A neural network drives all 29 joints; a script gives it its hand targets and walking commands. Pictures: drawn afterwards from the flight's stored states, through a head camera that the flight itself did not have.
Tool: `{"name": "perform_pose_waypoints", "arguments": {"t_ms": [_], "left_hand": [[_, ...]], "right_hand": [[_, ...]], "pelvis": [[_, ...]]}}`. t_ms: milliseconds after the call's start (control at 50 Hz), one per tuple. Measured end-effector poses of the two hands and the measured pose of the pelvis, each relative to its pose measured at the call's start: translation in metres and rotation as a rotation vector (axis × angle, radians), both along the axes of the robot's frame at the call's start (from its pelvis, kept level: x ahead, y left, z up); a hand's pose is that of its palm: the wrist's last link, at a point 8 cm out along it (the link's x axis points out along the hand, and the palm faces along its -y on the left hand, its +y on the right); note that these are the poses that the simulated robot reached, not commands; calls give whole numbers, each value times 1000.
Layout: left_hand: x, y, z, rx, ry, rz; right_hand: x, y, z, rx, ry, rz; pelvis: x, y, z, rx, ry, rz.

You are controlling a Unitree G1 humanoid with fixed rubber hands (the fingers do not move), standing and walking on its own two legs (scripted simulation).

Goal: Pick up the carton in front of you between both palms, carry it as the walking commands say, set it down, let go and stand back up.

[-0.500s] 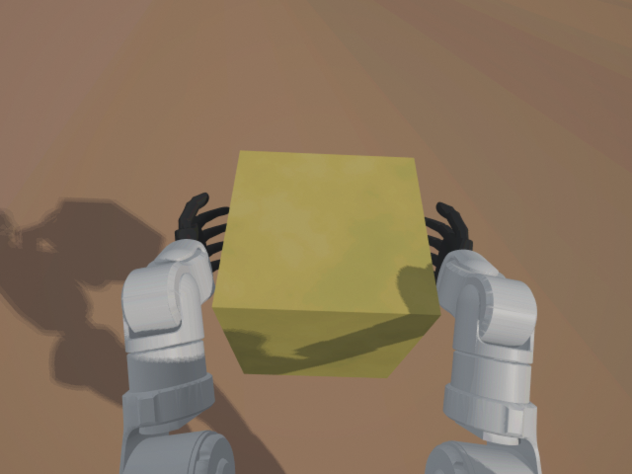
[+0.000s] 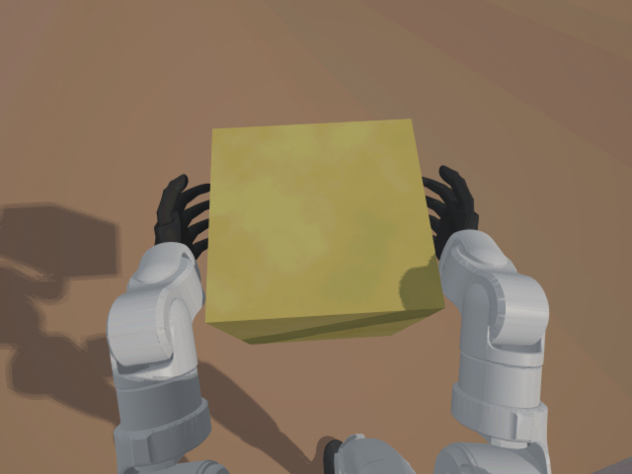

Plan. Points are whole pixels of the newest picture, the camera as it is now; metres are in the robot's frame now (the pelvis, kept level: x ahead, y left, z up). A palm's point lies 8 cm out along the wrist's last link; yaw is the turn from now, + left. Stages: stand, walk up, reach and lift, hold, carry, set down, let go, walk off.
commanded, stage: carry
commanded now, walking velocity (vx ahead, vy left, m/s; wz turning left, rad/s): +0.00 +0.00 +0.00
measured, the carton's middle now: (317, 250) +0.36 -0.04 +0.05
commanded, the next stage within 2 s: none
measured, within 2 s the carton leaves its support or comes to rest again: neither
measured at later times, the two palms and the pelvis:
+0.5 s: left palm (131, 203) +0.41 +0.16 +0.13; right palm (390, 177) +0.41 -0.14 +0.12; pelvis +0.09 +0.00 +0.00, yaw +2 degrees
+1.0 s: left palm (123, 216) +0.39 +0.17 +0.12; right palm (385, 183) +0.40 -0.13 +0.12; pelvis +0.08 +0.01 +0.01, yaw +2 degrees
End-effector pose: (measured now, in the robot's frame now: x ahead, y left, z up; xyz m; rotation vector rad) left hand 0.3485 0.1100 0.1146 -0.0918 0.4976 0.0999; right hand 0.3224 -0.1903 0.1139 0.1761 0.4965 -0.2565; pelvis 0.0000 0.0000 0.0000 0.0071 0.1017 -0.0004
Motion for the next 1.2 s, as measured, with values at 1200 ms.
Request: {"name": "perform_pose_waypoints", "arguments": {"t_ms": [1200], "left_hand": [[34, 53, 12, -4, 133, 107]], "right_hand": [[67, 53, 9, -16, 132, 125]], "pelvis": [[70, 4, 8, -3, -73, 27]]}}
